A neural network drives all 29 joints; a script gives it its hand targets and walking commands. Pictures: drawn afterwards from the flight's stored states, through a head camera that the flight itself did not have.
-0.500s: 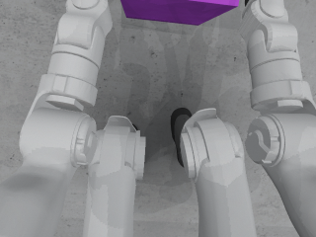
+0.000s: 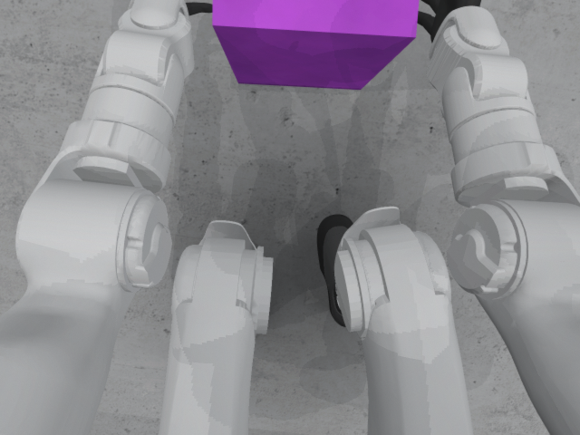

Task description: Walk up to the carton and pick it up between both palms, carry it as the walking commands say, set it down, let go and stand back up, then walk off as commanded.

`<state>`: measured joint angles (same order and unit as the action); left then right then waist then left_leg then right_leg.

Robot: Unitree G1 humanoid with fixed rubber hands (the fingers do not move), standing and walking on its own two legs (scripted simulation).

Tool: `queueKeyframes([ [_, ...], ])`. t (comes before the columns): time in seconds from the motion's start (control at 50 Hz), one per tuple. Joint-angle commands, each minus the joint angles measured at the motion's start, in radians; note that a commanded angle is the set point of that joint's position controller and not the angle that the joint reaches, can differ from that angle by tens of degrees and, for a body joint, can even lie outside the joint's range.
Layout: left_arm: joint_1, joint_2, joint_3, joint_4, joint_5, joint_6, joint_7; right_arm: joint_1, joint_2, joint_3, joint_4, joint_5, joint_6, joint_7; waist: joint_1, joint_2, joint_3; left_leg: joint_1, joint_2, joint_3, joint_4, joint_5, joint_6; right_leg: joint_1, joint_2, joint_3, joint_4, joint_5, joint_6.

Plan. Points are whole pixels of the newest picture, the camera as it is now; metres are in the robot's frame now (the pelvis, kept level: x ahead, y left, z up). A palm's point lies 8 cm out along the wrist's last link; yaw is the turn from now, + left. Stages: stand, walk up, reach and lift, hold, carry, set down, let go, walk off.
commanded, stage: set down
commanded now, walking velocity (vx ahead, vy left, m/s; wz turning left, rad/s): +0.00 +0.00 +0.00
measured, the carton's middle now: out of the picture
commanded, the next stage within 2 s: none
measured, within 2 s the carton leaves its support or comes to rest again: neither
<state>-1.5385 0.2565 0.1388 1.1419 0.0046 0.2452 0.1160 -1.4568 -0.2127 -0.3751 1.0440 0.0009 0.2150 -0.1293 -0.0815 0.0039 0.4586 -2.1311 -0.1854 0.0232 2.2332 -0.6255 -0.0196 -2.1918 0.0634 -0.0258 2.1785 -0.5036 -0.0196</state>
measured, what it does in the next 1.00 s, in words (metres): stands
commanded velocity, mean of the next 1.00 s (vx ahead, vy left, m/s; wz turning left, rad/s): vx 0.00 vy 0.00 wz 0.00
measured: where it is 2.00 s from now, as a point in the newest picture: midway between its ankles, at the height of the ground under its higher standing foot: (290, 300)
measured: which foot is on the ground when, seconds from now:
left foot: down 0.00-1.00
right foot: down 0.00-1.00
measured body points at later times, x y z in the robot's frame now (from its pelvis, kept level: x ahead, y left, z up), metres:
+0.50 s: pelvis +0.02 +0.03 +0.00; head +0.38 +0.01 +0.26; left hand +0.57 +0.09 -0.18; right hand +0.53 -0.20 -0.17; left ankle +0.11 +0.10 -0.34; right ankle +0.14 -0.10 -0.34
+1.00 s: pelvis +0.01 +0.01 -0.01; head +0.37 -0.01 +0.25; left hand +0.57 +0.09 -0.18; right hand +0.53 -0.20 -0.17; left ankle +0.11 +0.10 -0.34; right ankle +0.14 -0.10 -0.34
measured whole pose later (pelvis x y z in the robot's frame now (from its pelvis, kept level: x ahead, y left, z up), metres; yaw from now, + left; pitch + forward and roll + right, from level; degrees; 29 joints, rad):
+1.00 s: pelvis +0.01 +0.01 -0.01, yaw -1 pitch +29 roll -1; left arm -1.50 0.25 0.20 1.14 0.02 0.16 0.07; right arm -1.43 -0.22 -0.40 1.06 -0.02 0.15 -0.05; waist -0.09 0.02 0.46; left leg -2.14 -0.18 0.04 2.27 -0.65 0.01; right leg -2.19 0.06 -0.02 2.21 -0.54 0.00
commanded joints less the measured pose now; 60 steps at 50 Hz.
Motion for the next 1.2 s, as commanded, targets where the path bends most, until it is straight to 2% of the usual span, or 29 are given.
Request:
queueKeyframes([
  [0.0,-0.546,-0.915,-0.197,-0.222,-0.103,-0.110,-0.260,-0.632,0.897,0.322,-0.202,0.081,-0.063,0.270,0.027,0.045,-1.171,0.169,0.027,0.007,-0.152,0.250,0.053,0.659,0.033,0.075,-0.093,0.367,0.015],
  [0.02,-0.512,-0.912,-0.205,-0.231,-0.096,-0.111,-0.266,-0.582,0.885,0.301,-0.163,0.065,-0.056,0.279,-0.030,0.036,-1.130,0.146,0.033,-0.020,-0.167,0.257,0.056,0.673,0.039,0.065,-0.100,0.378,0.013],
  [0.1,-0.464,-0.944,-0.121,-0.203,-0.055,-0.113,-0.263,-0.581,0.884,0.323,-0.219,0.050,-0.054,0.304,0.032,0.018,-1.122,0.122,0.019,-0.014,-0.156,0.258,0.060,0.632,0.049,0.060,-0.104,0.361,0.010],
  [0.16,-0.443,-0.983,-0.191,-0.199,-0.070,-0.107,-0.258,-0.557,0.835,0.292,-0.212,0.029,-0.060,0.307,-0.039,0.118,-1.153,0.256,0.024,-0.030,-0.156,0.331,0.045,0.564,0.040,0.042,-0.091,0.375,0.001],
  [0.18,-0.413,-0.961,-0.184,-0.203,-0.059,-0.111,-0.257,-0.454,0.876,0.310,-0.154,0.026,-0.049,0.302,-0.012,0.075,-1.071,0.203,0.012,-0.016,-0.159,0.305,0.033,0.578,0.054,0.056,-0.113,0.362,-0.001],
  [0.2,-0.426,-0.994,-0.212,-0.170,-0.064,-0.103,-0.257,-0.453,0.848,0.283,-0.140,0.013,-0.054,0.304,-0.095,0.080,-1.081,0.257,0.026,-0.066,-0.172,0.298,0.045,0.500,0.055,0.029,-0.091,0.327,-0.004],
  [0.22,-0.492,-0.971,-0.216,-0.255,-0.057,-0.115,-0.238,-0.488,0.871,0.285,-0.149,0.028,-0.061,0.318,-0.024,0.110,-1.116,0.272,0.016,-0.047,-0.169,0.305,0.027,0.481,0.047,0.035,-0.087,0.330,-0.019],
  [0.28,-0.438,-0.933,-0.232,-0.196,-0.069,-0.101,-0.216,-0.440,0.772,0.232,-0.108,-0.004,-0.048,0.345,-0.120,0.114,-1.022,0.395,0.021,-0.105,-0.208,0.323,0.022,0.287,0.033,-0.016,-0.068,0.243,-0.014],
  [0.3,-0.485,-0.945,-0.255,-0.252,-0.070,-0.105,-0.202,-0.480,0.813,0.238,-0.145,0.015,-0.052,0.352,-0.068,0.154,-1.072,0.469,0.042,-0.146,-0.199,0.418,0.027,0.226,0.026,-0.002,-0.034,0.268,-0.015],
  [0.34,-0.424,-0.952,-0.250,-0.232,-0.075,-0.104,-0.195,-0.473,0.773,0.254,-0.151,0.025,-0.061,0.351,-0.098,0.126,-1.078,0.455,0.020,-0.143,-0.202,0.381,0.024,0.214,0.028,-0.019,-0.031,0.235,-0.011],
  [0.38,-0.407,-0.921,-0.199,-0.158,-0.037,-0.091,-0.195,-0.491,0.771,0.257,-0.105,0.014,-0.046,0.358,-0.043,0.091,-0.984,0.419,0.027,-0.131,-0.220,0.308,0.031,0.214,0.018,-0.014,-0.052,0.177,0.000],
  [0.44,-0.406,-0.881,-0.207,-0.178,-0.040,-0.093,-0.198,-0.445,0.729,0.228,-0.070,-0.012,-0.033,0.361,-0.086,0.106,-0.952,0.329,0.022,-0.093,-0.201,0.287,0.025,0.285,0.020,-0.001,-0.041,0.218,-0.013],
  [0.46,-0.442,-0.890,-0.179,-0.194,-0.043,-0.101,-0.202,-0.436,0.759,0.249,-0.059,-0.017,-0.038,0.354,-0.061,0.030,-0.933,0.305,0.017,-0.100,-0.185,0.242,0.027,0.278,0.026,-0.007,-0.050,0.175,-0.005],
  [0.48,-0.442,-0.880,-0.180,-0.158,-0.048,-0.094,-0.214,-0.453,0.753,0.222,-0.073,-0.019,-0.038,0.354,-0.110,0.035,-0.927,0.298,0.024,-0.114,-0.210,0.222,0.034,0.300,0.024,-0.006,-0.065,0.187,-0.007],
  [0.56,-0.435,-0.865,-0.176,-0.158,-0.019,-0.095,-0.220,-0.465,0.737,0.240,-0.078,-0.014,-0.043,0.343,-0.054,0.110,-0.915,0.232,0.011,-0.041,-0.171,0.205,0.028,0.386,0.033,0.020,-0.072,0.191,-0.013],
  [0.6,-0.466,-0.823,-0.184,-0.181,-0.022,-0.115,-0.218,-0.456,0.783,0.237,-0.063,0.005,-0.046,0.340,-0.032,0.054,-0.946,0.217,0.024,-0.065,-0.179,0.199,0.035,0.426,0.017,0.018,-0.045,0.223,-0.004],
  [0.7,-0.437,-0.838,-0.168,-0.132,-0.057,-0.108,-0.243,-0.465,0.701,0.246,-0.048,-0.025,-0.056,0.286,-0.097,0.062,-0.911,0.145,0.025,-0.034,-0.164,0.164,0.038,0.462,0.029,0.019,-0.083,0.202,0.009],
  [0.72,-0.487,-0.742,-0.152,-0.157,-0.049,-0.119,-0.234,-0.483,0.720,0.249,-0.039,0.011,-0.055,0.282,-0.032,0.061,-0.906,0.143,0.035,-0.019,-0.144,0.123,0.035,0.512,0.013,0.061,-0.089,0.174,0.002],
  [0.74,-0.489,-0.767,-0.136,-0.123,-0.039,-0.111,-0.235,-0.483,0.721,0.231,-0.051,-0.020,-0.065,0.282,-0.051,0.062,-0.899,0.152,0.025,-0.008,-0.174,0.096,0.038,0.507,0.041,0.034,-0.114,0.149,0.010],
  [0.76,-0.471,-0.727,-0.106,-0.146,-0.002,-0.118,-0.248,-0.498,0.761,0.255,-0.079,-0.004,-0.055,0.290,0.059,0.017,-0.858,0.116,0.024,-0.008,-0.162,0.147,0.042,0.529,0.039,0.070,-0.117,0.193,0.006],
  [0.78,-0.478,-0.716,-0.101,-0.121,-0.013,-0.115,-0.254,-0.453,0.748,0.209,-0.023,-0.017,-0.048,0.297,-0.030,0.040,-0.858,0.090,0.035,-0.031,-0.155,0.112,0.058,0.475,0.032,0.062,-0.100,0.179,0.002],
  [0.84,-0.451,-0.737,-0.113,-0.138,-0.009,-0.122,-0.252,-0.478,0.731,0.229,-0.069,0.002,-0.070,0.283,-0.007,0.063,-0.913,0.117,0.029,0.010,-0.152,0.130,0.044,0.584,0.038,0.061,-0.119,0.227,0.012],
  [0.86,-0.472,-0.742,-0.135,-0.141,-0.040,-0.120,-0.250,-0.540,0.684,0.236,-0.103,0.027,-0.077,0.273,-0.053,0.063,-0.947,0.136,0.033,-0.020,-0.152,0.114,0.053,0.565,0.027,0.054,-0.097,0.208,0.014],
  [1.06,-0.476,-0.289,-0.094,-0.164,-0.031,-0.151,-0.114,-0.462,0.200,0.067,-0.029,-0.010,-0.137,0.169,-0.100,0.124,-1.034,0.377,0.065,-0.050,-0.192,0.180,0.003,0.482,0.001,0.016,-0.096,0.204,0.026],
  [1.08,-0.435,-0.264,-0.088,-0.181,-0.066,-0.146,-0.101,-0.441,0.160,0.075,-0.056,-0.014,-0.143,0.158,-0.092,0.062,-1.077,0.397,0.066,-0.071,-0.200,0.193,-0.001,0.440,-0.020,0.008,-0.095,0.178,0.021],
  [1.12,-0.383,-0.068,-0.042,-0.159,-0.028,-0.165,-0.060,-0.327,0.065,0.039,0.023,-0.013,-0.141,0.132,-0.055,0.106,-1.072,0.404,0.068,-0.067,-0.202,0.183,-0.002,0.451,-0.014,0.013,-0.093,0.181,0.016],
  [1.14,-0.399,-0.016,-0.065,-0.137,-0.056,-0.160,-0.037,-0.343,-0.046,0.002,0.013,-0.018,-0.154,0.114,-0.117,0.134,-1.094,0.432,0.085,-0.081,-0.212,0.210,-0.013,0.486,-0.021,0.015,-0.105,0.224,0.017],
  [1.16,-0.376,0.053,-0.042,-0.135,-0.065,-0.158,-0.014,-0.297,-0.124,0.005,0.031,-0.018,-0.168,0.095,-0.096,0.075,-1.126,0.475,0.083,-0.077,-0.203,0.247,-0.010,0.457,-0.028,-0.008,-0.103,0.215,0.016],
  [1.18,-0.294,0.144,-0.032,-0.138,-0.041,-0.163,0.012,-0.282,-0.208,-0.011,0.017,0.009,-0.171,0.062,-0.052,0.137,-1.100,0.462,0.088,-0.098,-0.205,0.279,-0.018,0.401,-0.042,0.010,-0.086,0.224,0.020],
])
